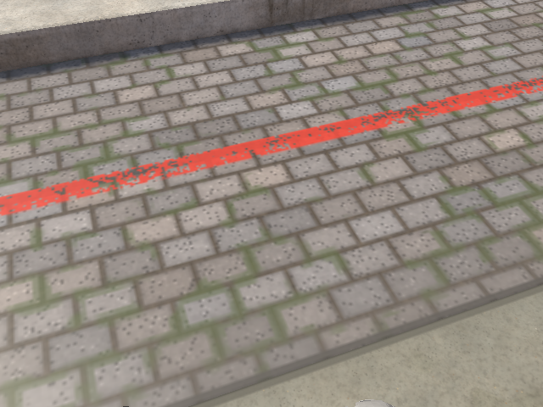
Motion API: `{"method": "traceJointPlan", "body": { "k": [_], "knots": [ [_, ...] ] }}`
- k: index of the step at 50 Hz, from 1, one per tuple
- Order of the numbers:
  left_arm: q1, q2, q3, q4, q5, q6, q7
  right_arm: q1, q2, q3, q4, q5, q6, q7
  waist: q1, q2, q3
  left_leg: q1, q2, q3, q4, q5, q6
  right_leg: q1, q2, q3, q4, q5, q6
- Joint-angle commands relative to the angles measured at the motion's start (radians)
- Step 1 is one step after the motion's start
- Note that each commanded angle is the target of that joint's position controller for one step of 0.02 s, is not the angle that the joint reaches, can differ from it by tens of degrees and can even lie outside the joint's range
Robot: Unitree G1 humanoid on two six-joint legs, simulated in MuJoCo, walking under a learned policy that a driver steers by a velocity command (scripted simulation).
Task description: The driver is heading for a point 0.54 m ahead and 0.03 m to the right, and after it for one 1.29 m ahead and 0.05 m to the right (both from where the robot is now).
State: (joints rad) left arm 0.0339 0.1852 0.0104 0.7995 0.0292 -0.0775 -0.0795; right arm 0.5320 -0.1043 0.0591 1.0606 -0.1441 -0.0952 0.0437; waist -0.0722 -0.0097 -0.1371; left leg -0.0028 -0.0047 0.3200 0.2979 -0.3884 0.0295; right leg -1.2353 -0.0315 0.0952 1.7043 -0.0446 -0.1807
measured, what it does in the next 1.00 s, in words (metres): climbs: right foot 0.11 m higher, then left foot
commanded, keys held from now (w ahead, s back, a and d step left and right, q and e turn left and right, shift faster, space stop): w+e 0.30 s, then w+q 0.20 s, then q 0.50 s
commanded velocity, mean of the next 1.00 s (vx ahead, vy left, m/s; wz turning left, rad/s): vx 0.35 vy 0.00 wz -0.02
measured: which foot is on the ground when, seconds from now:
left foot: down 0.00-0.20, up 0.22-0.60, down 0.62-1.00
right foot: up 0.00-0.12, down 0.14-0.64, up 0.66-1.00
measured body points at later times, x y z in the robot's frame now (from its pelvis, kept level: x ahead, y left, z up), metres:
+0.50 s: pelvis +0.30 -0.03 +0.10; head +0.29 -0.01 +0.55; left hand +0.34 +0.19 -0.06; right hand +0.45 -0.28 +0.01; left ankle +0.47 +0.09 -0.55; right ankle +0.25 -0.13 -0.63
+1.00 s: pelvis +0.47 +0.02 +0.12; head +0.48 +0.03 +0.57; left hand +0.61 +0.29 +0.01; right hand +0.59 -0.25 +0.02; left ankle +0.52 +0.07 -0.63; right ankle +0.49 -0.16 -0.57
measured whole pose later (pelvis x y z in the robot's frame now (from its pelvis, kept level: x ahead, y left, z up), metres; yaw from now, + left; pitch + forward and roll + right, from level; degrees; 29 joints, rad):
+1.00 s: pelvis +0.47 +0.02 +0.12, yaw +3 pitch +3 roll -2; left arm 0.12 0.28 0.07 0.83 0.04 -0.06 0.03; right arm 0.23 -0.27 -0.08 0.80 -0.01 -0.13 0.05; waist -0.03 0.00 -0.04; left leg -0.33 -0.13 -0.11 0.36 -0.08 0.11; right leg -0.52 -0.04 0.07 0.88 -0.32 0.12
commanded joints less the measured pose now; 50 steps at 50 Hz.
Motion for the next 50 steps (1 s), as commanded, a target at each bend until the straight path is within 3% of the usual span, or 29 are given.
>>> {"method": "traceJointPlan", "body": {
  "k": [1,2,3,5,7,8,9,10,11,12,14,16,17,18,21,23,26,28,30,31,32,33,34,35,37,39,41,44,50],
  "knots": [
    [-0.180,0.019,-0.010,-0.110,-0.009,-0.002,-0.011,0.062,-0.082,-0.002,0.002,-0.003,-0.012,-0.008,0.023,0.023,0.128,0.135,0.258,-0.104,-0.121,0.705,0.134,-0.164,-0.047,-0.103,-0.187,0.020,0.013],
    [-0.242,0.018,-0.017,-0.136,-0.016,0.015,-0.016,0.069,-0.086,0.000,0.010,0.006,-0.008,-0.002,0.018,0.022,0.133,0.078,0.257,-0.073,-0.144,0.711,0.115,-0.054,-0.061,-0.132,-0.316,0.017,0.022],
    [-0.254,0.014,-0.022,-0.144,-0.007,0.043,-0.029,-0.012,-0.134,-0.007,-0.028,0.029,-0.009,0.015,0.049,0.052,0.128,-0.104,0.245,0.006,-0.191,0.838,0.114,0.233,-0.033,-0.223,-0.481,-0.085,0.029],
    [-0.208,0.011,-0.025,-0.150,-0.019,0.092,-0.032,0.040,-0.252,-0.032,0.014,0.044,-0.036,0.032,0.113,0.151,0.163,-0.081,0.321,0.009,-0.091,1.291,0.131,0.420,0.026,-0.239,-0.522,-0.308,0.084],
    [0.009,0.092,0.016,-0.097,-0.025,0.053,-0.015,-0.022,-0.365,-0.080,-0.037,0.065,-0.042,0.012,0.176,0.163,0.157,0.052,0.354,0.009,0.127,1.592,0.097,0.541,0.160,-0.297,-0.679,-0.297,0.058],
    [0.114,0.133,0.032,-0.061,-0.033,0.026,0.016,0.012,-0.346,-0.078,-0.038,0.025,-0.056,0.009,0.178,0.183,0.068,-0.131,0.342,-0.007,0.294,1.697,0.036,0.823,0.155,-0.195,-0.606,-0.081,-0.020],
    [0.320,0.160,0.054,0.001,-0.048,0.013,0.036,0.045,-0.285,-0.066,-0.059,0.000,-0.073,0.010,0.229,0.101,-0.112,-0.467,0.276,-0.081,0.519,1.428,-0.031,1.296,0.128,0.003,-0.624,-0.073,-0.087],
    [0.576,0.201,0.068,0.076,0.001,0.025,0.041,-0.092,-0.314,-0.088,-0.094,0.007,-0.057,0.042,0.318,-0.023,-0.179,-0.738,0.081,-0.132,0.856,0.461,-0.087,1.559,0.014,0.338,-0.968,-0.106,-0.161],
    [0.672,0.261,0.090,0.136,0.024,0.026,0.042,-0.158,-0.269,-0.082,-0.132,0.095,-0.033,0.077,0.320,-0.067,-0.199,-0.822,-0.058,-0.323,1.269,0.075,-0.046,1.494,-0.127,0.661,-1.188,-0.128,-0.233],
    [0.588,0.265,0.107,0.150,0.016,0.001,0.056,-0.212,-0.204,-0.073,-0.157,0.110,-0.026,0.074,0.295,-0.070,-0.047,-0.904,-0.024,-0.469,1.408,0.192,0.000,1.268,-0.111,0.602,-1.196,-0.226,-0.185],
    [0.385,0.099,0.042,0.157,-0.003,-0.029,0.048,-0.252,-0.128,-0.050,-0.206,0.075,-0.030,0.036,0.160,-0.039,0.017,-0.884,-0.023,-0.523,1.561,0.229,0.050,0.898,-0.089,0.555,-1.181,-0.304,-0.214],
    [0.189,-0.002,-0.003,0.145,0.004,-0.021,0.039,-0.265,-0.073,-0.021,-0.242,0.060,-0.012,0.008,0.036,0.014,0.029,-0.901,-0.001,-0.521,1.607,0.176,0.108,0.680,-0.067,0.492,-1.272,-0.402,-0.182],
    [0.137,-0.009,-0.012,0.152,0.009,-0.031,0.033,-0.235,-0.102,-0.025,-0.232,0.052,0.007,0.008,-0.006,0.051,0.056,-0.904,0.028,-0.488,1.514,0.155,0.097,0.629,-0.075,0.423,-1.309,-0.376,-0.157],
    [0.081,0.021,-0.005,0.134,0.007,-0.045,0.030,-0.227,-0.138,-0.033,-0.220,0.068,0.018,0.012,-0.023,0.052,0.089,-0.849,0.060,-0.444,1.386,0.078,0.059,0.553,-0.081,0.321,-1.351,-0.348,-0.139],
    [0.123,0.062,-0.003,0.112,0.024,-0.096,0.058,-0.304,-0.217,-0.058,-0.238,0.063,-0.004,-0.003,0.003,0.002,0.064,-0.664,0.132,-0.394,1.122,0.245,-0.019,0.519,-0.029,0.145,-1.378,-0.154,-0.046],
    [0.128,0.148,0.020,0.087,0.013,-0.103,0.061,-0.378,-0.218,-0.055,-0.249,0.070,-0.003,0.014,0.042,0.016,0.093,-0.519,0.157,-0.354,0.697,0.335,-0.057,0.569,-0.009,0.035,-1.392,-0.085,0.003],
    [0.302,0.181,0.039,0.141,0.001,-0.086,0.021,-0.495,-0.206,-0.060,-0.263,0.091,0.017,0.020,0.132,-0.061,0.160,-0.572,0.117,-0.295,0.486,0.317,-0.065,0.854,-0.118,0.088,-1.387,-0.012,-0.047],
    [0.284,0.197,0.052,0.134,-0.004,-0.080,0.020,-0.522,-0.228,-0.075,-0.279,0.114,-0.001,0.010,0.135,-0.049,0.135,-0.593,0.088,-0.291,0.337,0.349,-0.033,1.064,-0.184,0.109,-1.329,0.222,-0.041],
    [0.214,0.196,0.051,0.116,-0.005,-0.070,0.023,-0.460,-0.275,-0.108,-0.262,0.146,-0.037,-0.011,0.090,-0.030,0.047,-0.378,0.016,-0.254,0.230,0.477,0.034,1.106,-0.122,0.021,-1.208,0.379,0.052],
    [0.229,0.163,0.046,0.108,0.002,-0.062,0.021,-0.368,-0.327,-0.131,-0.237,0.143,-0.057,-0.022,0.073,0.041,-0.043,-0.168,0.029,-0.303,0.227,0.707,0.112,1.065,-0.029,-0.064,-1.058,0.350,0.129],
    [0.383,0.056,0.022,0.081,0.001,-0.055,0.036,-0.293,-0.419,-0.143,-0.259,0.143,-0.055,-0.020,0.131,0.285,-0.322,0.238,0.273,-0.667,0.182,1.069,0.377,0.877,0.092,-0.107,-0.814,-0.155,0.225],
    [0.317,0.137,0.045,0.052,-0.004,-0.042,0.044,-0.190,-0.360,-0.138,-0.229,0.128,-0.039,-0.012,0.044,0.282,-0.318,0.355,0.374,-0.936,0.074,0.945,0.445,0.666,0.157,-0.083,-0.637,-0.578,0.252],
    [0.172,0.169,0.061,0.019,0.000,-0.018,0.043,-0.136,-0.355,-0.148,-0.185,0.114,-0.035,-0.020,-0.008,0.175,-0.146,0.241,0.330,-0.900,0.017,0.661,0.334,0.549,0.105,-0.017,-0.505,-0.556,0.228],
    [0.126,0.161,0.067,-0.003,0.011,-0.010,0.065,-0.206,-0.342,-0.149,-0.197,0.122,-0.029,-0.032,0.029,0.115,-0.051,0.092,0.292,-0.824,-0.010,0.478,0.271,0.534,0.056,-0.006,-0.436,-0.488,0.213],
    [0.162,0.145,0.066,0.007,0.040,-0.015,0.090,-0.366,-0.260,-0.124,-0.249,0.119,-0.024,-0.043,0.119,0.064,0.012,-0.156,0.247,-0.717,-0.055,0.539,0.247,0.654,-0.023,0.019,-0.515,-0.376,0.193],
    [0.134,0.120,0.063,-0.013,0.042,-0.012,0.093,-0.397,-0.256,-0.125,-0.274,0.117,-0.028,-0.041,0.142,0.039,-0.001,-0.225,0.194,-0.656,-0.079,0.538,0.253,0.735,-0.025,-0.010,-0.597,-0.358,0.219],
    [0.148,0.148,0.071,-0.012,0.019,-0.004,0.089,-0.392,-0.300,-0.146,-0.295,0.122,-0.036,-0.027,0.130,0.065,-0.001,-0.243,0.160,-0.613,-0.072,0.504,0.260,0.741,0.000,-0.041,-0.656,-0.287,0.262],
    [0.138,0.168,0.078,-0.017,0.015,0.010,0.098,-0.352,-0.336,-0.168,-0.311,0.129,-0.046,-0.006,0.108,0.079,0.012,-0.248,0.166,-0.652,-0.062,0.416,0.271,0.729,-0.001,-0.045,-0.737,-0.259,0.304],
    [0.082,0.181,0.074,-0.023,0.011,0.012,0.127,-0.317,-0.312,-0.173,-0.338,0.138,-0.052,0.003,0.064,0.086,0.017,-0.166,0.187,-0.780,-0.020,0.323,0.291,0.660,-0.023,-0.011,-0.832,-0.287,0.308]
  ]
}}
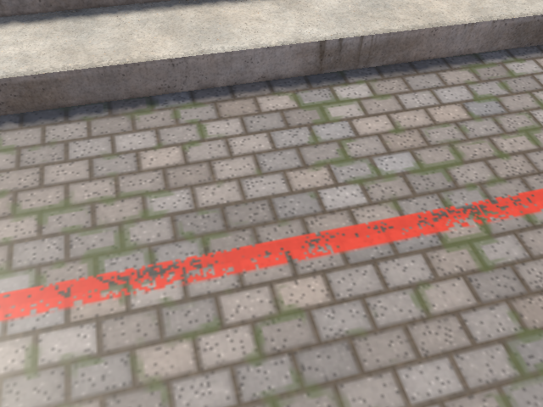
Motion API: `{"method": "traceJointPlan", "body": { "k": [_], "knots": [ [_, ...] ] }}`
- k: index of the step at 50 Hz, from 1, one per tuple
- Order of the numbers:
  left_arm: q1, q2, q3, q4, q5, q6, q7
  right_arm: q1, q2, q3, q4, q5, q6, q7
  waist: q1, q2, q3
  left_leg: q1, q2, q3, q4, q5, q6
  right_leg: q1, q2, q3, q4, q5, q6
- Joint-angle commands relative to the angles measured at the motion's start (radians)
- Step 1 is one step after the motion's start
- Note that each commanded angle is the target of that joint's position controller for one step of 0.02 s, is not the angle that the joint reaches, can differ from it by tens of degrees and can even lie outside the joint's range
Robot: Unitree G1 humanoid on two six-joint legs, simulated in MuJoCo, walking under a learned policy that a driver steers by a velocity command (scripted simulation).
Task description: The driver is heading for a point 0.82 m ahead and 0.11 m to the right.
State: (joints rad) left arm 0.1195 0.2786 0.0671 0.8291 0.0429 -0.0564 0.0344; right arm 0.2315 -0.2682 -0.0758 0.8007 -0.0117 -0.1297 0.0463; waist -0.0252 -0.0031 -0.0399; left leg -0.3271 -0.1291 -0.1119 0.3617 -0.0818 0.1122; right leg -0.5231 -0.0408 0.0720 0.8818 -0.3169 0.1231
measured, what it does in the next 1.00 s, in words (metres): steps on the spot: right foot, then right foot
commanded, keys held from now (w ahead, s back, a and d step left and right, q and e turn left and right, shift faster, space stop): q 0.12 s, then no key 0.02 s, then e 0.80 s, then q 0.06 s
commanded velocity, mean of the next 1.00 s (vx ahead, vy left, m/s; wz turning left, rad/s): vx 0.02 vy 0.00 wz -0.17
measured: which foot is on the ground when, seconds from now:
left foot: down 0.00-0.82, up 0.84-1.00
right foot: up 0.00-0.20, down 0.22-0.52, up 0.54-0.80, down 0.82-1.00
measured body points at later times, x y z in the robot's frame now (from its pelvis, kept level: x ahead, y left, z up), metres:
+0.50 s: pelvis +0.00 -0.04 -0.01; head +0.03 -0.04 +0.44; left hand +0.15 +0.24 -0.11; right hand +0.16 -0.30 -0.12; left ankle +0.02 +0.08 -0.74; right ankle +0.07 -0.16 -0.74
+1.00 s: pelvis -0.04 -0.08 +0.00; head -0.01 -0.12 +0.44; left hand +0.17 +0.14 -0.08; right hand +0.03 -0.40 -0.12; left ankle +0.01 +0.07 -0.65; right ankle -0.04 -0.17 -0.74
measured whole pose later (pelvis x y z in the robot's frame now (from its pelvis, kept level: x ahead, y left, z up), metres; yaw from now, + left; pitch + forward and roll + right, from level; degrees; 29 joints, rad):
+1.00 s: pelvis -0.04 -0.08 +0.00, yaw -15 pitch +2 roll +2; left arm 0.21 0.27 0.04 0.63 0.01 0.01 0.01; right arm 0.14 -0.31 -0.10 0.73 -0.01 0.03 -0.06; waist 0.01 0.03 0.03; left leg -0.60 0.01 -0.03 1.16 -0.36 -0.07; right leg -0.32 0.04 0.05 0.52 -0.22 -0.06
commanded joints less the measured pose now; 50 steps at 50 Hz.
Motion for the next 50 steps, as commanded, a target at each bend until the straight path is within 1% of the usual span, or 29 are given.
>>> {"method": "traceJointPlan", "body": {
  "k": [1,3,4,5,7,9,11,12,13,14,15,18,21,24,26,28,29,31,34,36,38,40,41,42,43,44,46,47,50],
  "knots": [
    [-0.008,0.089,0.016,-0.054,-0.004,-0.010,0.014,-0.016,-0.148,-0.038,-0.082,0.007,-0.018,0.001,0.011,0.083,-0.081,0.168,0.309,-0.360,-0.078,0.024,0.209,-0.050,-0.013,0.011,-0.021,-0.027,0.004],
    [-0.015,0.090,0.014,-0.055,-0.004,-0.014,0.014,-0.017,-0.151,-0.039,-0.087,0.008,-0.017,0.001,0.004,0.084,-0.083,0.181,0.305,-0.378,-0.065,0.056,0.209,-0.042,-0.008,0.007,-0.041,-0.052,0.000],
    [-0.148,0.101,0.026,-0.119,-0.083,-0.006,0.043,-0.037,-0.156,-0.043,-0.112,0.051,0.074,-0.045,-0.028,0.134,-0.008,0.198,0.267,-0.362,-0.011,0.120,0.125,-0.099,0.043,0.037,-0.170,-0.043,-0.046],
    [-0.135,0.101,0.020,-0.116,-0.092,-0.005,0.048,-0.029,-0.163,-0.043,-0.124,0.048,0.115,-0.069,-0.026,0.132,-0.050,0.226,0.259,-0.368,-0.003,0.172,0.105,-0.069,0.068,0.036,-0.206,-0.012,-0.056],
    [-0.035,0.097,0.019,-0.086,-0.082,-0.009,0.038,-0.052,-0.173,-0.047,-0.160,0.034,0.157,-0.088,0.002,0.154,-0.115,0.233,0.252,-0.366,0.018,0.225,0.081,0.030,0.078,0.034,-0.257,0.029,-0.067],
    [0.041,0.085,0.014,-0.058,-0.068,-0.009,0.020,-0.086,-0.129,-0.029,-0.180,0.032,0.169,-0.091,0.030,0.134,-0.137,0.186,0.235,-0.321,0.057,0.282,0.057,0.164,0.063,0.005,-0.369,0.136,-0.076],
    [0.051,0.093,0.011,-0.063,-0.038,-0.012,0.007,-0.044,-0.074,-0.006,-0.167,0.025,0.169,-0.089,0.030,0.070,-0.132,0.085,0.175,-0.263,0.110,0.129,0.002,0.347,-0.025,0.056,-0.514,0.362,-0.122],
    [-0.001,0.135,0.009,-0.093,-0.011,-0.006,0.009,0.016,-0.035,0.009,-0.152,-0.001,0.164,-0.084,-0.025,-0.103,-0.116,0.010,0.081,-0.154,0.228,-0.191,-0.047,0.395,-0.185,0.218,-0.540,0.575,-0.200],
    [-0.037,0.128,0.004,-0.105,0.008,0.005,0.011,0.044,-0.064,-0.002,-0.146,-0.004,0.155,-0.079,-0.057,-0.236,-0.075,-0.045,0.010,-0.051,0.296,-0.439,-0.100,0.356,-0.278,0.305,-0.529,0.676,-0.336],
    [-0.048,0.099,-0.001,-0.109,0.004,0.009,0.010,0.022,-0.100,-0.005,-0.136,-0.018,0.145,-0.076,-0.027,-0.232,-0.085,-0.008,0.068,-0.030,0.349,-0.429,-0.135,0.298,-0.302,0.366,-0.555,0.560,-0.379],
    [-0.066,0.081,-0.006,-0.113,-0.009,0.011,0.008,-0.016,-0.105,-0.009,-0.124,-0.013,0.141,-0.076,-0.014,-0.172,-0.075,0.030,0.090,-0.025,0.329,-0.358,-0.152,0.280,-0.236,0.323,-0.546,0.476,-0.343],
    [-0.079,0.170,0.020,-0.120,-0.058,0.030,0.009,-0.082,-0.070,-0.007,-0.117,-0.006,0.147,-0.079,-0.005,-0.152,-0.007,0.071,0.076,0.039,0.179,-0.191,-0.157,0.239,-0.120,0.266,-0.502,0.333,-0.265],
    [-0.033,0.169,0.028,-0.134,-0.058,0.043,0.007,-0.070,-0.080,-0.014,-0.111,0.006,0.146,-0.089,0.008,-0.161,0.004,0.085,0.077,0.065,0.158,-0.160,-0.135,0.225,-0.089,0.309,-0.486,0.269,-0.263],
    [-0.043,0.153,0.031,-0.165,-0.061,0.051,0.009,-0.026,-0.084,-0.026,-0.094,-0.003,0.148,-0.092,0.002,-0.088,-0.018,0.126,0.111,0.061,0.150,-0.187,-0.083,0.144,-0.042,0.255,-0.438,0.177,-0.228],
    [-0.052,0.122,0.027,-0.186,-0.063,0.057,0.011,-0.021,-0.113,-0.037,-0.092,-0.008,0.150,-0.097,0.010,0.067,0.010,0.151,0.213,-0.049,0.034,-0.218,-0.018,0.033,0.052,0.135,-0.306,0.062,-0.170],
    [-0.032,0.109,0.028,-0.197,-0.058,0.057,0.001,-0.060,-0.141,-0.038,-0.123,-0.026,0.140,-0.106,0.008,0.259,-0.004,0.174,0.483,-0.298,-0.088,-0.064,0.142,-0.079,0.093,-0.009,0.035,-0.198,-0.121],
    [-0.040,0.142,0.044,-0.197,-0.059,0.061,-0.002,-0.062,-0.124,-0.029,-0.140,-0.033,0.129,-0.113,-0.001,0.189,-0.011,0.161,0.532,-0.320,-0.089,0.049,0.189,-0.104,0.060,0.009,0.229,-0.257,-0.103],
    [0.022,0.124,0.049,-0.168,-0.066,0.080,-0.004,-0.137,-0.116,-0.022,-0.157,-0.010,0.117,-0.122,0.041,0.077,0.000,0.137,0.470,-0.178,-0.058,0.087,0.141,-0.098,0.020,0.024,0.365,-0.190,-0.083],
    [-0.005,0.065,0.021,-0.195,-0.062,0.089,-0.012,-0.140,-0.130,-0.023,-0.141,0.004,0.127,-0.123,0.022,0.103,0.016,0.135,0.367,0.002,-0.044,0.090,0.090,-0.039,-0.008,-0.058,0.183,-0.087,-0.072],
    [-0.034,0.054,0.007,-0.231,-0.063,0.086,-0.031,-0.110,-0.152,-0.031,-0.129,0.007,0.140,-0.123,-0.004,0.149,-0.018,0.155,0.365,0.056,-0.020,0.118,0.091,0.060,-0.010,-0.094,-0.001,-0.093,-0.079],
    [0.007,0.086,0.016,-0.234,-0.070,0.087,-0.047,-0.077,-0.175,-0.040,-0.120,0.018,0.151,-0.116,-0.002,0.171,-0.052,0.186,0.398,0.056,0.021,0.141,0.093,0.140,0.014,-0.135,-0.148,-0.059,-0.094],
    [0.118,0.111,0.033,-0.199,-0.062,0.093,-0.051,-0.050,-0.160,-0.038,-0.103,0.039,0.153,-0.110,0.040,0.127,-0.058,0.113,0.374,0.104,0.128,0.052,0.033,0.306,0.064,-0.162,-0.374,0.081,-0.143],
    [0.158,0.164,0.051,-0.194,-0.056,0.094,-0.044,0.003,-0.115,-0.030,-0.082,0.030,0.152,-0.104,0.036,-0.025,-0.034,-0.034,0.312,0.194,0.303,-0.120,-0.053,0.424,-0.003,-0.015,-0.472,0.247,-0.194],
    [0.164,0.297,0.074,-0.235,-0.051,0.094,-0.027,0.008,-0.047,-0.009,-0.128,-0.031,0.149,-0.095,-0.005,-0.355,-0.020,-0.354,0.165,0.252,0.630,-0.603,-0.164,0.533,-0.302,0.396,-0.470,0.635,-0.343],
    [0.192,0.275,0.064,-0.259,-0.007,0.069,-0.038,-0.150,-0.101,-0.023,-0.176,-0.019,0.137,-0.104,0.110,-0.264,-0.088,-0.395,0.118,0.078,0.795,-0.625,-0.173,0.422,-0.370,0.519,-0.554,0.547,-0.485],
    [0.140,0.247,0.056,-0.264,0.000,0.049,-0.039,-0.186,-0.120,-0.031,-0.179,0.009,0.138,-0.108,0.080,-0.163,-0.041,-0.409,0.142,0.043,0.853,-0.528,-0.160,0.387,-0.307,0.442,-0.570,0.378,-0.444],
    [0.026,0.186,0.040,-0.285,-0.040,0.045,-0.023,-0.148,-0.123,-0.039,-0.140,0.001,0.151,-0.117,0.030,-0.084,-0.007,-0.409,0.172,0.026,0.829,-0.353,-0.164,0.344,-0.205,0.332,-0.563,0.203,-0.336],
    [-0.001,0.175,0.033,-0.293,-0.048,0.048,-0.016,-0.124,-0.119,-0.041,-0.138,-0.005,0.153,-0.119,0.010,-0.096,-0.008,-0.369,0.164,0.030,0.836,-0.298,-0.174,0.302,-0.172,0.295,-0.562,0.213,-0.326],
    [0.000,0.093,-0.003,-0.297,-0.029,0.043,-0.007,-0.060,-0.100,-0.035,-0.110,0.013,0.152,-0.112,0.004,-0.111,-0.071,-0.294,0.157,0.056,0.847,-0.214,-0.192,0.315,-0.143,0.204,-0.555,0.284,-0.330]
  ]
}}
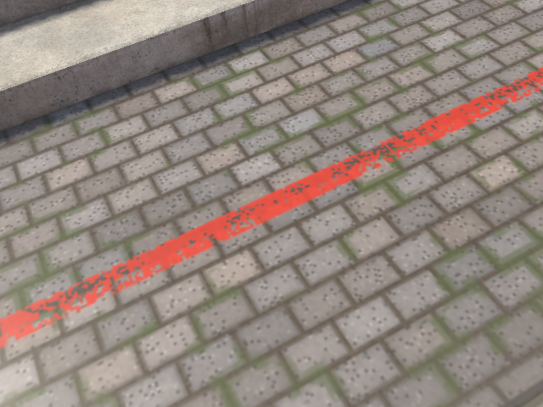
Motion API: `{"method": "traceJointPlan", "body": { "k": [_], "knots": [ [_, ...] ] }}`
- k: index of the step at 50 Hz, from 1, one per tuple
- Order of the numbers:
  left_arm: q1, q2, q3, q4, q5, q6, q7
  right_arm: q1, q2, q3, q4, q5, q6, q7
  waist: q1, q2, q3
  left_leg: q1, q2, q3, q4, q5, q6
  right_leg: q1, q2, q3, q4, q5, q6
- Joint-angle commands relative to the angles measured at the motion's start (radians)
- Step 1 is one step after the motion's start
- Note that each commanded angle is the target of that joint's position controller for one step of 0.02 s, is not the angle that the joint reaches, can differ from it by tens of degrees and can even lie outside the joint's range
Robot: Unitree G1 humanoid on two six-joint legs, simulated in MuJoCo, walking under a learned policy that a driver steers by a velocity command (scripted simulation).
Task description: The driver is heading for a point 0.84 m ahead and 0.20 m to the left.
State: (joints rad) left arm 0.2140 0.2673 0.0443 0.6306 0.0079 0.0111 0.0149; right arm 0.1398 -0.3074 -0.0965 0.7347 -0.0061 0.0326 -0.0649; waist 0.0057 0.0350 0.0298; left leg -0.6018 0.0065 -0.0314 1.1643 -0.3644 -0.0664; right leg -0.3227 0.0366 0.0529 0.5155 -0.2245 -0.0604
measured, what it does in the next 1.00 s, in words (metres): steps on the spot, turning left: left foot, then right foot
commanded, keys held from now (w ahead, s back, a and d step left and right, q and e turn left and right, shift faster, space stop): q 0.90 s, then no key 0.04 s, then e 0.06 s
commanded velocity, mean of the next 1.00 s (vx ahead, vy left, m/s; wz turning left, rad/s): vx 0.00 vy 0.00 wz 0.37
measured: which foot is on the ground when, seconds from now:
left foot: up 0.00-0.24, down 0.26-0.58, up 0.60-1.00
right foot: down 0.00-0.30, up 0.32-0.56, down 0.58-1.00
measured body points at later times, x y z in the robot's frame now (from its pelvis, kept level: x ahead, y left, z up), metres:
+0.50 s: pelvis -0.01 +0.00 +0.00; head +0.02 +0.01 +0.45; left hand +0.12 +0.30 -0.09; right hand +0.16 -0.26 -0.10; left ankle -0.02 +0.14 -0.74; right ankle +0.00 -0.11 -0.70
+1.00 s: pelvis -0.03 -0.03 +0.00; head +0.00 -0.01 +0.45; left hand -0.04 +0.28 -0.10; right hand +0.26 -0.16 -0.09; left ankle -0.09 +0.11 -0.70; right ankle +0.02 -0.12 -0.74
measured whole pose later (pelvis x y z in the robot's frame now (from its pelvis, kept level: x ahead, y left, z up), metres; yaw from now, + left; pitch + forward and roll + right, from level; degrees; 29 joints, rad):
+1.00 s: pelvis -0.03 -0.03 +0.00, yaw +28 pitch +1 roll +0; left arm 0.19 0.26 0.06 0.65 0.01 0.01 0.03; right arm 0.14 -0.26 -0.06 0.59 0.01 0.06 -0.01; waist 0.05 0.01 0.04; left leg -0.43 0.06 0.00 0.83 -0.41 -0.08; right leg -0.24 -0.05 -0.18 0.45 -0.24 -0.04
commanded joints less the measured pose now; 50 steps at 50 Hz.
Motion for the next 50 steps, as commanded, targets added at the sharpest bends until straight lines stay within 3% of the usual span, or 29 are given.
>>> {"method": "traceJointPlan", "body": {
  "k": [1,4,6,9,12,13,14,15,16,17,18,19,21,22,24,26,28,29,30,31,32,33,34,35,38,41,45,50],
  "knots": [
    [-0.089,0.082,0.011,-0.091,0.010,-0.028,0.013,0.034,-0.050,-0.008,-0.040,0.008,-0.010,0.000,-0.022,-0.146,-0.142,-0.001,0.031,-0.025,0.001,0.082,-0.018,0.119,-0.216,0.204,-0.190,0.191,-0.148],
    [-0.086,0.044,-0.006,-0.057,0.023,-0.030,0.013,0.018,-0.001,0.020,-0.040,0.007,-0.013,0.011,-0.003,-0.162,-0.118,0.125,0.069,-0.021,-0.247,0.093,-0.021,0.096,-0.197,0.153,-0.208,0.077,-0.134],
    [-0.072,0.070,0.001,-0.028,0.029,-0.028,0.006,0.006,-0.010,0.026,-0.045,0.013,-0.015,0.023,0.023,-0.188,-0.079,0.211,0.067,0.001,-0.365,0.032,-0.013,0.064,-0.211,0.161,-0.222,-0.001,-0.150],
    [-0.072,0.130,0.021,-0.009,0.012,-0.016,0.007,0.003,-0.065,0.017,-0.058,0.023,-0.019,0.031,0.038,-0.168,-0.029,0.199,0.046,0.027,-0.451,-0.042,0.009,0.100,-0.260,0.225,-0.201,-0.002,-0.184],
    [-0.084,0.149,0.031,0.001,-0.016,-0.003,0.024,0.066,-0.049,0.024,-0.047,0.017,-0.029,0.035,-0.003,-0.128,-0.043,0.259,0.025,0.052,-0.626,0.096,0.046,0.145,-0.267,0.208,-0.129,0.193,-0.165],
    [-0.063,0.146,0.033,0.011,-0.021,-0.004,0.028,0.069,-0.065,0.022,-0.053,0.009,-0.032,0.036,-0.008,-0.102,-0.050,0.296,0.037,0.025,-0.682,0.214,0.069,0.139,-0.248,0.179,-0.102,0.230,-0.133],
    [-0.060,0.135,0.034,0.002,-0.012,-0.011,0.033,0.073,-0.110,0.013,-0.065,0.000,-0.035,0.034,0.005,-0.034,-0.077,0.344,0.083,-0.048,-0.664,0.431,0.100,0.113,-0.198,0.119,-0.026,0.228,-0.091],
    [-0.072,0.106,0.032,-0.025,0.009,-0.019,0.032,0.082,-0.156,-0.004,-0.061,0.016,-0.033,0.034,0.030,0.113,-0.112,0.363,0.140,-0.152,-0.669,0.530,0.164,0.080,-0.087,-0.011,0.055,0.171,-0.034],
    [-0.147,0.091,0.031,-0.042,0.018,-0.022,0.033,0.095,-0.143,-0.008,-0.070,0.023,-0.033,0.036,-0.010,0.166,-0.110,0.381,0.196,-0.268,-0.732,0.497,0.233,0.009,-0.004,-0.103,0.156,0.063,0.025],
    [-0.193,0.070,0.030,-0.055,0.014,-0.022,0.032,0.097,-0.130,-0.004,-0.080,0.013,-0.031,0.030,-0.034,0.211,-0.095,0.428,0.245,-0.363,-0.778,0.474,0.287,-0.095,0.039,-0.104,0.218,-0.065,0.049],
    [-0.211,0.054,0.030,-0.060,0.005,-0.018,0.029,0.113,-0.126,-0.005,-0.091,0.001,-0.033,0.025,-0.058,0.228,-0.092,0.473,0.285,-0.426,-0.807,0.498,0.329,-0.180,0.054,-0.070,0.329,-0.264,0.058],
    [-0.208,0.061,0.035,-0.061,-0.003,-0.014,0.022,0.128,-0.132,-0.008,-0.102,-0.006,-0.042,0.023,-0.074,0.198,-0.096,0.509,0.310,-0.457,-0.812,0.541,0.358,-0.249,0.045,-0.026,0.484,-0.396,0.069],
    [-0.156,0.065,0.040,-0.053,-0.010,-0.010,0.011,0.067,-0.145,-0.016,-0.126,0.013,-0.044,0.014,-0.025,0.089,-0.105,0.504,0.262,-0.381,-0.778,0.556,0.311,-0.268,-0.001,0.016,0.522,-0.354,0.088],
    [-0.156,0.056,0.037,-0.054,-0.009,-0.012,0.010,0.031,-0.138,-0.017,-0.141,0.024,-0.035,0.010,-0.016,0.079,-0.103,0.488,0.223,-0.346,-0.771,0.542,0.276,-0.245,-0.008,0.004,0.444,-0.310,0.101],
    [-0.155,0.027,0.028,-0.062,-0.009,-0.016,0.002,0.007,-0.134,-0.020,-0.156,0.030,-0.006,0.008,-0.017,0.108,-0.117,0.443,0.173,-0.314,-0.747,0.553,0.250,-0.150,0.012,-0.031,0.314,-0.242,0.118],
    [-0.118,0.041,0.032,-0.059,-0.020,-0.021,-0.011,0.014,-0.138,-0.026,-0.168,0.032,0.012,0.010,-0.018,0.151,-0.142,0.415,0.159,-0.333,-0.733,0.532,0.242,-0.050,0.030,-0.044,0.172,-0.161,0.117],
    [-0.035,0.061,0.045,-0.035,-0.018,-0.026,-0.018,-0.012,-0.128,-0.023,-0.182,0.048,0.018,0.013,0.024,0.150,-0.151,0.359,0.126,-0.351,-0.702,0.407,0.204,0.095,0.037,-0.060,-0.076,0.019,0.099],
    [-0.004,0.099,0.059,-0.028,-0.010,-0.026,-0.011,0.019,-0.094,-0.016,-0.180,0.042,0.014,0.013,0.020,0.084,-0.159,0.268,0.078,-0.318,-0.635,0.237,0.158,0.209,-0.039,-0.003,-0.136,0.075,0.070],
    [0.012,0.188,0.075,-0.050,0.009,-0.019,0.002,0.085,-0.015,0.003,-0.177,0.014,0.012,0.019,-0.015,-0.201,-0.165,0.086,-0.054,-0.170,-0.365,-0.153,0.085,0.314,-0.314,0.265,-0.177,0.246,-0.031],
    [-0.008,0.231,0.084,-0.055,0.044,-0.024,-0.007,0.078,-0.074,-0.019,-0.203,0.015,-0.003,0.014,-0.019,-0.366,-0.116,-0.050,-0.082,-0.120,-0.164,-0.331,0.040,0.187,-0.478,0.504,-0.240,0.266,-0.182],
    [-0.061,0.171,0.066,-0.089,0.046,-0.036,-0.006,0.066,-0.143,-0.040,-0.183,0.018,-0.006,0.014,-0.018,-0.232,-0.082,-0.049,-0.033,-0.149,0.004,-0.261,0.024,0.156,-0.440,0.453,-0.255,0.166,-0.209],
    [-0.118,0.119,0.052,-0.093,0.036,-0.042,-0.002,0.059,-0.160,-0.048,-0.159,0.027,0.000,0.015,-0.034,-0.148,-0.048,-0.062,-0.023,-0.136,0.058,-0.178,0.016,0.126,-0.370,0.328,-0.241,0.084,-0.165],
    [-0.150,0.105,0.046,-0.104,0.021,-0.043,0.005,0.079,-0.139,-0.047,-0.135,0.027,0.011,0.011,-0.047,-0.119,-0.039,-0.061,-0.013,-0.122,0.088,-0.113,0.004,0.120,-0.312,0.242,-0.239,0.039,-0.128],
    [-0.159,0.095,0.040,-0.101,0.008,-0.043,0.014,0.082,-0.120,-0.042,-0.132,0.025,0.017,0.011,-0.040,-0.130,-0.025,-0.069,-0.009,-0.111,0.132,-0.057,-0.012,0.122,-0.290,0.187,-0.233,0.088,-0.128],
    [-0.101,0.077,0.028,-0.090,0.020,-0.036,0.037,0.040,-0.093,-0.032,-0.162,0.033,0.015,0.018,-0.001,-0.147,-0.048,-0.075,-0.001,-0.052,0.148,0.023,-0.044,0.168,-0.268,0.077,-0.239,0.150,-0.159],
    [-0.043,0.103,0.038,-0.073,0.018,-0.023,0.047,-0.021,-0.069,-0.015,-0.205,0.027,0.016,0.025,0.037,-0.149,-0.059,-0.115,0.033,-0.042,0.017,0.020,-0.062,0.273,-0.313,0.071,-0.241,0.162,-0.188],
    [-0.045,0.149,0.058,-0.063,0.014,-0.015,0.039,-0.049,-0.033,0.008,-0.232,0.019,0.015,0.051,0.053,-0.165,-0.071,-0.014,0.074,0.009,-0.175,-0.022,-0.051,0.260,-0.340,0.010,-0.239,0.181,-0.202],
    [-0.043,0.153,0.056,-0.029,-0.017,-0.009,0.010,-0.002,-0.009,0.026,-0.210,0.014,0.005,0.064,0.029,-0.169,-0.106,0.217,0.023,0.072,-0.484,-0.035,0.017,0.204,-0.328,-0.008,-0.159,0.375,-0.203]
  ]
}}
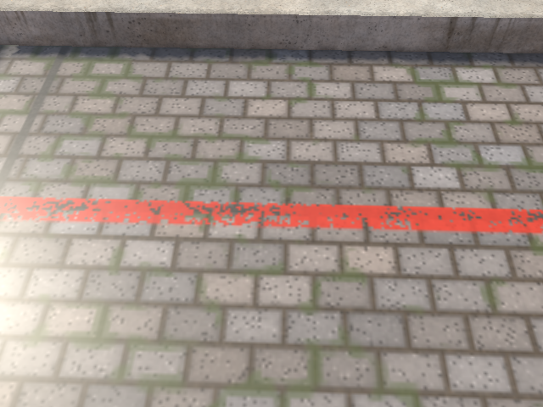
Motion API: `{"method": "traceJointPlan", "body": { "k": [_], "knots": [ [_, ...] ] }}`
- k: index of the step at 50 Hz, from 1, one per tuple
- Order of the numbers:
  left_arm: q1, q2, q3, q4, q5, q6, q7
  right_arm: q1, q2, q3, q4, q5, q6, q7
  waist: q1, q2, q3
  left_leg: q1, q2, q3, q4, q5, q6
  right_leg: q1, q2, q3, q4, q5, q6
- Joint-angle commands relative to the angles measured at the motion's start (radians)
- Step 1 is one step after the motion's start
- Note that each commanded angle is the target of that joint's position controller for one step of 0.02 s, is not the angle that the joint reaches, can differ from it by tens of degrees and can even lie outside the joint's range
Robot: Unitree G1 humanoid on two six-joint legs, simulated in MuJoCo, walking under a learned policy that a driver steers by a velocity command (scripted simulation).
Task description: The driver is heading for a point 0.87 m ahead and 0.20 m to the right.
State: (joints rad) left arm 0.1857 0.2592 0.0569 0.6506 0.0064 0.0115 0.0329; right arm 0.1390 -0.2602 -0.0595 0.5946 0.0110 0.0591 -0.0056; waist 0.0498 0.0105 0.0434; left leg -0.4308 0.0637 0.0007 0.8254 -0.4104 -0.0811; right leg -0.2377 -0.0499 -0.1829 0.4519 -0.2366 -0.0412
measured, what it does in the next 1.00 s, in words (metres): walks ahead, turning right: left foot, then right foot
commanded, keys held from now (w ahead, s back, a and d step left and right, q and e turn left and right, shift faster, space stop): e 0.44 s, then w+e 0.40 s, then s+e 0.04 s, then s+q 0.12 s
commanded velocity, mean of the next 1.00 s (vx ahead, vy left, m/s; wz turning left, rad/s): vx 0.14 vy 0.00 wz -0.36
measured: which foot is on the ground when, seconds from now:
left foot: up 0.00-0.04, down 0.06-0.50, up 0.52-0.94, down 0.96-1.00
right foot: down 0.00-0.06, up 0.08-0.48, down 0.50-0.98, up 1.00-1.00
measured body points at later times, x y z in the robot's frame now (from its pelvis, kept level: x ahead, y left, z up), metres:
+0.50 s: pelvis -0.01 +0.00 -0.02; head +0.01 -0.02 +0.43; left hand +0.19 +0.24 -0.10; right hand +0.10 -0.29 -0.12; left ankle +0.01 +0.14 -0.74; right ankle -0.04 -0.09 -0.74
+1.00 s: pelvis +0.16 -0.05 -0.01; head +0.17 -0.07 +0.44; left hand +0.33 +0.16 -0.12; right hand +0.26 -0.34 -0.10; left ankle +0.28 +0.02 -0.74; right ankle -0.03 -0.09 -0.72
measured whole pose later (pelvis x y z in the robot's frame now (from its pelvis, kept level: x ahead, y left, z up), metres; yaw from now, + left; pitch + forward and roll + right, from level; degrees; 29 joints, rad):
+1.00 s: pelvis +0.16 -0.05 -0.01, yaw -26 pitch +6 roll +1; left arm 0.37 0.25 0.05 0.75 0.04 -0.11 -0.07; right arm 0.08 -0.24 0.01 0.69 -0.01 -0.11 0.02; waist 0.05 0.02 -0.09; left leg -0.49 0.00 0.03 0.50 -0.07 0.03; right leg -0.15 0.08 0.19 0.62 -0.49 0.00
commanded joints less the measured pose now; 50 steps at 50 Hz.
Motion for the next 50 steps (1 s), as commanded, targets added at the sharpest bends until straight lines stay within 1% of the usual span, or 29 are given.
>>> {"method": "traceJointPlan", "body": {
  "k": [1,2,3,4,5,6,7,9,11,15,18,22,23,24,25,26,27,28,29,30,31,32,36,42,43,46,48,49,50],
  "knots": [
    [-0.029,0.139,0.032,-0.039,-0.027,-0.010,-0.013,0.051,-0.041,-0.008,-0.044,-0.007,-0.025,0.007,-0.050,-0.139,-0.132,0.146,-0.047,0.049,-0.301,0.113,0.058,0.094,-0.222,0.216,-0.055,0.403,-0.200],
    [-0.011,0.094,0.014,-0.017,-0.037,-0.014,-0.021,0.105,-0.039,-0.006,-0.016,-0.014,-0.029,0.007,-0.078,-0.121,-0.140,0.292,-0.058,0.048,-0.489,0.261,0.087,0.034,-0.188,0.194,-0.022,0.347,-0.151],
    [0.031,0.043,-0.007,0.002,-0.024,-0.030,-0.035,0.138,-0.082,-0.011,-0.010,-0.024,-0.032,0.000,-0.071,-0.052,-0.188,0.490,0.023,-0.062,-0.506,0.434,0.109,-0.078,-0.136,0.158,0.022,0.192,-0.064],
    [0.049,-0.004,-0.028,-0.018,0.028,-0.043,-0.054,0.134,-0.167,-0.019,-0.035,-0.040,-0.032,-0.015,-0.023,0.184,-0.223,0.595,0.255,-0.282,-0.422,0.812,0.184,-0.231,-0.047,0.099,0.176,-0.278,0.029],
    [0.016,0.047,-0.011,-0.018,0.003,-0.034,-0.042,0.059,-0.125,-0.010,-0.038,-0.056,-0.043,-0.013,-0.053,0.225,-0.201,0.373,0.308,-0.271,-0.460,0.595,0.330,-0.203,-0.039,0.153,0.248,-0.384,0.079],
    [-0.023,0.107,0.005,-0.021,-0.017,-0.021,-0.034,-0.017,-0.096,-0.003,-0.062,-0.058,-0.059,-0.006,-0.056,0.182,-0.139,0.315,0.248,-0.227,-0.493,0.464,0.329,-0.192,-0.036,0.173,0.315,-0.333,0.094],
    [-0.039,0.126,0.018,-0.025,-0.025,-0.011,-0.028,-0.041,-0.106,-0.008,-0.053,-0.054,-0.069,-0.008,-0.058,0.201,-0.106,0.308,0.221,-0.198,-0.504,0.424,0.311,-0.247,-0.017,0.170,0.390,-0.306,0.103],
    [0.014,0.168,0.048,-0.003,-0.022,0.019,-0.014,-0.036,-0.133,-0.020,-0.043,-0.037,-0.076,-0.017,-0.060,0.169,-0.081,0.275,0.241,-0.175,-0.503,0.496,0.320,-0.297,-0.004,0.209,0.605,-0.311,0.126],
    [0.053,0.146,0.054,0.005,-0.037,0.032,-0.006,-0.036,-0.107,-0.014,-0.044,-0.035,-0.073,-0.027,-0.053,0.134,-0.079,0.259,0.245,-0.121,-0.506,0.539,0.329,-0.328,0.018,0.220,0.762,-0.285,0.139],
    [0.007,0.088,0.040,-0.039,-0.024,0.041,-0.001,-0.045,-0.073,-0.013,-0.037,-0.031,-0.065,-0.048,-0.063,0.117,-0.074,0.307,0.234,-0.048,-0.506,0.449,0.316,-0.369,-0.012,0.204,0.656,-0.176,0.154],
    [-0.031,0.050,0.017,-0.085,-0.018,0.039,-0.030,-0.038,-0.117,-0.034,-0.025,-0.028,-0.057,-0.049,-0.081,0.129,-0.099,0.307,0.245,-0.012,-0.479,0.491,0.323,-0.268,-0.027,0.162,0.464,-0.212,0.132],
    [0.039,0.093,0.030,-0.096,-0.027,0.039,-0.059,-0.037,-0.163,-0.053,-0.010,0.001,-0.054,-0.041,-0.045,0.133,-0.124,0.290,0.279,-0.010,-0.412,0.544,0.297,-0.140,-0.002,0.109,0.260,-0.140,0.072],
    [0.085,0.091,0.033,-0.082,-0.026,0.039,-0.061,-0.036,-0.169,-0.057,-0.001,0.013,-0.053,-0.039,-0.023,0.119,-0.136,0.248,0.267,0.017,-0.390,0.398,0.266,-0.057,0.026,0.076,0.161,-0.068,0.042],
    [0.223,0.092,0.036,-0.019,0.036,-0.031,-0.100,0.037,-0.088,-0.029,0.014,-0.131,-0.098,-0.013,-0.040,-0.146,-0.088,-0.013,0.326,-0.025,-0.409,-0.162,0.219,0.203,0.026,0.195,0.121,0.070,-0.041],
    [0.257,0.109,0.070,-0.034,0.059,-0.086,-0.103,0.007,-0.073,-0.030,0.036,-0.115,-0.121,-0.007,0.029,-0.072,-0.065,-0.148,0.232,0.059,-0.270,-0.297,0.197,0.289,0.053,0.178,0.089,-0.055,-0.097],
    [0.332,0.257,0.105,-0.044,0.058,-0.133,-0.088,-0.034,0.017,-0.006,-0.031,-0.085,-0.134,-0.026,0.036,-0.260,-0.124,-0.350,0.042,0.165,0.119,-0.257,0.104,0.364,-0.231,0.641,-0.068,-0.142,-0.330],
    [0.327,0.205,0.080,-0.060,0.079,-0.174,-0.073,-0.104,0.001,0.007,-0.053,-0.057,-0.151,0.011,0.101,-0.248,-0.051,-0.444,-0.040,-0.115,0.201,-0.186,0.109,0.258,-0.303,0.984,-0.293,-0.609,-0.355],
    [0.186,0.142,0.057,-0.058,0.058,-0.184,-0.071,-0.139,-0.066,-0.014,-0.034,-0.027,-0.162,0.001,0.039,-0.207,0.069,-0.523,-0.028,-0.138,0.297,-0.076,0.124,0.165,-0.290,0.878,-0.289,-0.603,-0.264],
    [0.125,0.103,0.034,-0.068,0.038,-0.174,-0.073,-0.099,-0.110,-0.028,-0.014,-0.046,-0.173,-0.017,-0.009,-0.166,0.009,-0.494,-0.022,-0.121,0.371,-0.005,0.110,0.141,-0.247,0.790,-0.267,-0.503,-0.220],
    [0.113,0.069,0.014,-0.060,0.027,-0.161,-0.073,-0.068,-0.120,-0.032,-0.001,-0.069,-0.177,-0.028,-0.034,-0.143,-0.041,-0.464,-0.011,-0.119,0.404,0.056,0.107,0.122,-0.209,0.709,-0.251,-0.429,-0.195],
    [0.082,0.058,0.000,-0.053,0.026,-0.150,-0.074,-0.050,-0.095,-0.020,0.003,-0.085,-0.176,-0.030,-0.062,-0.100,-0.039,-0.423,-0.003,-0.110,0.415,0.122,0.099,0.059,-0.183,0.646,-0.249,-0.375,-0.169],
    [0.058,0.064,-0.004,-0.059,0.039,-0.142,-0.074,-0.033,-0.077,-0.013,0.009,-0.086,-0.172,-0.027,-0.076,-0.081,-0.049,-0.383,-0.010,-0.100,0.401,0.185,0.082,0.018,-0.153,0.597,-0.254,-0.317,-0.160],
    [0.162,0.077,-0.003,-0.005,0.063,-0.151,-0.090,-0.026,-0.066,0.000,0.031,-0.067,-0.161,-0.003,-0.031,-0.079,-0.073,-0.413,-0.020,-0.069,0.282,0.265,0.017,0.089,-0.124,0.531,-0.244,-0.115,-0.205],
    [0.213,0.086,0.009,0.046,0.039,-0.146,-0.127,-0.126,-0.019,0.039,0.015,-0.069,-0.137,0.017,0.015,-0.103,-0.041,-0.278,-0.030,-0.014,-0.115,0.285,0.026,0.106,-0.125,0.539,-0.190,0.096,-0.245],
    [0.224,0.103,0.016,0.048,0.032,-0.142,-0.127,-0.152,-0.028,0.037,-0.003,-0.061,-0.138,0.018,0.020,-0.115,-0.041,-0.251,-0.046,0.007,-0.166,0.249,0.035,0.122,-0.127,0.546,-0.160,0.233,-0.251],
    [0.200,0.160,0.042,0.038,0.021,-0.140,-0.109,-0.166,-0.055,0.038,-0.008,-0.032,-0.166,0.030,0.011,-0.123,-0.075,-0.161,-0.088,0.052,-0.321,0.326,0.083,0.182,-0.125,0.526,-0.057,0.620,-0.179],
    [0.139,0.150,0.030,0.027,0.026,-0.138,-0.108,-0.028,-0.088,0.035,0.050,-0.002,-0.194,0.033,-0.074,-0.075,-0.164,0.187,-0.107,0.068,-0.421,0.727,0.157,0.062,-0.011,0.434,0.081,0.808,-0.054],
    [0.184,0.048,-0.006,-0.001,0.029,-0.135,-0.104,0.134,-0.160,0.025,0.076,-0.005,-0.205,0.021,-0.096,0.085,-0.416,0.576,0.094,-0.120,-0.338,1.185,0.344,-0.079,0.105,0.353,0.306,0.507,0.053],
    [0.336,-0.028,-0.032,0.007,0.045,-0.150,-0.087,0.240,-0.134,0.036,0.102,-0.017,-0.191,0.034,-0.063,0.270,-0.652,0.921,0.395,-0.507,-0.289,1.410,0.590,-0.302,0.194,0.342,0.638,-0.390,0.163]
  ]
}}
